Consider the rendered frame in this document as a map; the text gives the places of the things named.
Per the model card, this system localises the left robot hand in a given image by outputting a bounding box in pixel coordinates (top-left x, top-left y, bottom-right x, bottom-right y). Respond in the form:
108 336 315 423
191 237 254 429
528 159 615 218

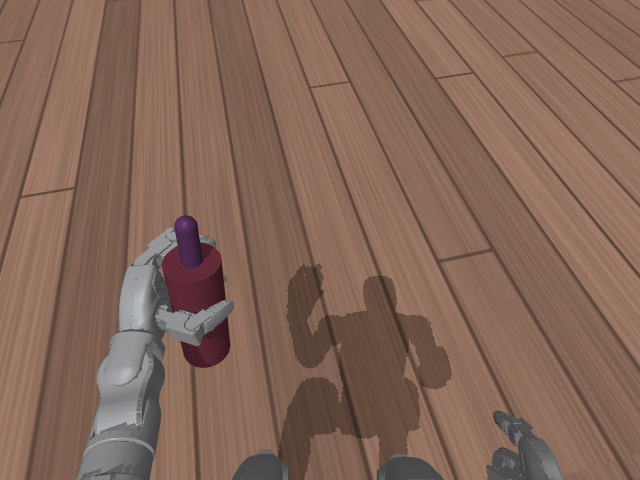
119 228 234 346

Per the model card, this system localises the right robot hand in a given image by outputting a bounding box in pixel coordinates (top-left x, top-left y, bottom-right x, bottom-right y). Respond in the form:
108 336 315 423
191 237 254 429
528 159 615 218
486 411 564 480

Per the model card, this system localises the left robot arm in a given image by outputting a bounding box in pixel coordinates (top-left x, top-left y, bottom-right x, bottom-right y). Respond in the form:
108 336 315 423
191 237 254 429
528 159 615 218
76 330 165 480

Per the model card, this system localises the bottle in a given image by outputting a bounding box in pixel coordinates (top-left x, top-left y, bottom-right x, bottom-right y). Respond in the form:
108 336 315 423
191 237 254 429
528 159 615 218
162 215 230 368

